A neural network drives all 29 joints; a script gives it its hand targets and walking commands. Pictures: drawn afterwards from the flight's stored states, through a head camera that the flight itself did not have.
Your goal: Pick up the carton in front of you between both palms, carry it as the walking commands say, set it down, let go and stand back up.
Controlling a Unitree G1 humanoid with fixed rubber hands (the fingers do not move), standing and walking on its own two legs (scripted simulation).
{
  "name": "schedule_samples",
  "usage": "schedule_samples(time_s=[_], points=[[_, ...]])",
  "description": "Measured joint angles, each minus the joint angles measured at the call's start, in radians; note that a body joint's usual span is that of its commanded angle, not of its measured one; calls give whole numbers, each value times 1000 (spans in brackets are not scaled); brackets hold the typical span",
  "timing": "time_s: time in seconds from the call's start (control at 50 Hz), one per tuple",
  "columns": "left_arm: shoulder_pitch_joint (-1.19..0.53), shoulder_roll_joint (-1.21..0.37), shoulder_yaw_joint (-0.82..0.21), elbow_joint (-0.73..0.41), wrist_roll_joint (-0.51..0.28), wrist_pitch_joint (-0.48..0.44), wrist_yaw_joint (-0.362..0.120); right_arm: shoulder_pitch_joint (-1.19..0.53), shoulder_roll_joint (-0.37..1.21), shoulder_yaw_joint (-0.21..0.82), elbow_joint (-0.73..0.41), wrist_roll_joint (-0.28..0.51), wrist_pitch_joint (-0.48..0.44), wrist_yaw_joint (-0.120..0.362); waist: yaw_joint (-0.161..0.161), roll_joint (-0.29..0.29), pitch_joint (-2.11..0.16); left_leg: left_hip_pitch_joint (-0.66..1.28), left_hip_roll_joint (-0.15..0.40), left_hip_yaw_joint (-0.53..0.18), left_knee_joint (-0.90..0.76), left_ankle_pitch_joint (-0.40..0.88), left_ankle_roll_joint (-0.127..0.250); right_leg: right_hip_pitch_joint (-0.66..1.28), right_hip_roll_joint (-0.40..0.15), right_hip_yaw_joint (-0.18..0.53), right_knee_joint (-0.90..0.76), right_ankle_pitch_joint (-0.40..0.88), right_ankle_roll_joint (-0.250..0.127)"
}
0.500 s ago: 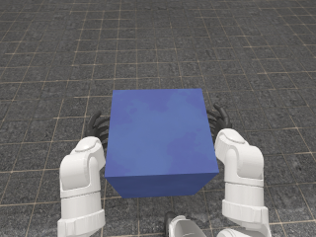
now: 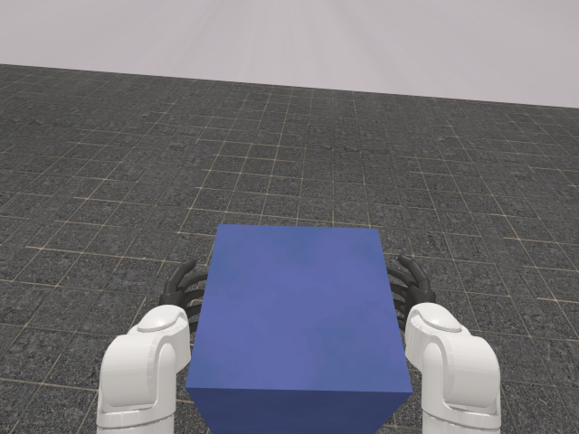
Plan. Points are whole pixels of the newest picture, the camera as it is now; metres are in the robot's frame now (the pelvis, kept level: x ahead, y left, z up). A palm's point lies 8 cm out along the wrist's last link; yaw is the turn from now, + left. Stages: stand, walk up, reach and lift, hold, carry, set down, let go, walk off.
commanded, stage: carry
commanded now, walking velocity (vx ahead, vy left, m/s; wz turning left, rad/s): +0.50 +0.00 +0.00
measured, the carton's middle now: (294, 340) +0.26 +0.00 +0.04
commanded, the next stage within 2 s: none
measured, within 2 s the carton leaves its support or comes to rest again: neither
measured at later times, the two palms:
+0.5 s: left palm (191, 190) +0.51 +0.19 +0.10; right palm (356, 188) +0.52 -0.11 +0.12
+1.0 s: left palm (216, 123) +0.81 +0.20 +0.09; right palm (336, 122) +0.82 -0.10 +0.10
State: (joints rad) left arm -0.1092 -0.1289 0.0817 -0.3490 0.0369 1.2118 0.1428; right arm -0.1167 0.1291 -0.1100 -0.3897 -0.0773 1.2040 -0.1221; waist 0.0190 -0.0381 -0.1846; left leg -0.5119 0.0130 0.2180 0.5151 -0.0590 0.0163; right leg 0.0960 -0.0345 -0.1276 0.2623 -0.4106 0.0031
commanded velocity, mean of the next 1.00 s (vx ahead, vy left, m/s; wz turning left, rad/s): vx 0.25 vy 0.00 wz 0.00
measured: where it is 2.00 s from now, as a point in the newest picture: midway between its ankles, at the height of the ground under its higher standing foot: (270, 368)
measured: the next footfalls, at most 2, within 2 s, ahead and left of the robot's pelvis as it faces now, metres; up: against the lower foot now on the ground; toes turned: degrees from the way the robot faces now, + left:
left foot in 0.02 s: +0.18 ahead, +0.08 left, +0.00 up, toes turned +11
right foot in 0.62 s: +0.59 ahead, -0.07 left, +0.00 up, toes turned -10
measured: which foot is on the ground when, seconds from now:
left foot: up 0.00-0.00, down 0.02-0.66, up 0.68-0.92, down 0.94-1.00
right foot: down 0.00-0.06, up 0.08-0.60, down 0.62-1.00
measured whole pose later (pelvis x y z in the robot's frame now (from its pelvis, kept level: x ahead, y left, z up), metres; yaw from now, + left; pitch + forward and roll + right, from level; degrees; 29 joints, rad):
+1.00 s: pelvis +0.57 +0.04 +0.01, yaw +0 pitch +4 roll +0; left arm -0.02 -0.13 0.04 -0.49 0.06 1.21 0.14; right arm -0.03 0.13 -0.07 -0.50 -0.08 1.18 -0.10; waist 0.02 -0.02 -0.08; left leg -0.34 0.08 0.15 0.47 -0.17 -0.01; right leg -0.24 -0.07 -0.21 0.49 -0.29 0.00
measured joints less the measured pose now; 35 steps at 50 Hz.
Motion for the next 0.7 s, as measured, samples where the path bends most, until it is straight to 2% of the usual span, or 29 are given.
schedule_samples(time_s=[0.02, 0.04, 0.06, 0.08, 0.12, 0.16, 0.24, 0.38, 0.46, 0.58, 0.62, 0.64, 0.66, 0.7], points=[[11, 1, -8, -5, 7, 6, 0, 5, 0, 0, 2, 1, 5, 3, -6, 2, -1, 40, -4, 16, -31, -18, 9, 4, -4, 8, 65, -49, 8], [21, 2, -7, 1, 11, 6, -1, 10, 0, 5, 19, 0, 0, 5, -20, -9, -6, 51, -14, 30, -10, -46, 65, -26, -23, 13, 180, -97, 14], [33, 3, -4, 11, 14, 6, -2, 15, 0, 11, 43, -1, -6, 6, -34, -17, -8, 48, -20, 40, 29, -83, 99, -97, -39, 29, 354, -83, 13], [45, 3, -4, 22, 20, 8, -2, 20, -1, 15, 69, -3, -10, 9, -41, -14, -5, 54, -18, 48, 49, -113, 115, -186, -39, 60, 545, -65, 6], [76, 3, -10, 29, 29, 19, -3, 43, -1, 23, 94, 0, -9, 10, -50, 3, 13, 101, -14, 58, 24, -135, 112, -342, -32, 88, 800, -21, -16], [102, 2, -24, 21, 38, 21, -4, 69, -2, 26, 92, 7, -12, 10, -60, 18, 38, 155, -18, 59, -36, -135, 111, -472, -39, 86, 890, 45, -24], [127, 0, -46, -22, 39, -9, -4, 108, -1, 28, 36, 22, -44, 10, -63, 42, 79, 256, -27, 40, -154, -128, 113, -649, -69, 70, 810, 162, -14], [158, -3, -64, -101, 35, -47, -4, 140, 1, 41, -47, 29, -79, 16, -31, 50, 76, 439, -26, 5, -299, -168, 89, -784, -88, 39, 599, 322, 16], [148, -2, -71, -152, 33, -26, -4, 145, 1, 44, -107, 28, -62, 18, -15, 48, 61, 545, -27, -6, -328, -235, 71, -795, -78, 3, 517, 370, 10], [96, 2, -66, -162, 30, 26, -3, 114, -1, 35, -137, 16, -13, 18, -30, 50, 35, 696, -22, -35, -338, -366, 33, -712, -28, -86, 312, 410, -21], [81, 2, -61, -160, 30, 40, -3, 102, -2, 32, -136, 14, 0, 18, -36, 48, 44, 720, -11, -39, -249, -427, 12, -628, 7, -136, 222, 437, -31], [77, 2, -65, -143, 32, 39, -3, 99, -4, 25, -127, 15, 3, 18, -30, 60, 44, 698, 7, -39, -140, -457, -2, -589, 24, -150, 205, 389, -78], [68, 1, -68, -116, 35, 33, -3, 87, -3, 11, -110, 17, 7, 18, -23, 82, 51, 633, 39, -43, 34, -409, -16, -582, 38, -158, 229, 345, -106], [39, 1, -66, -76, 40, 33, -3, 63, -3, -10, -78, 19, 10, 18, -21, 83, 78, 432, 33, -115, 439, -407, -32, -568, 27, -162, 254, 297, -119]])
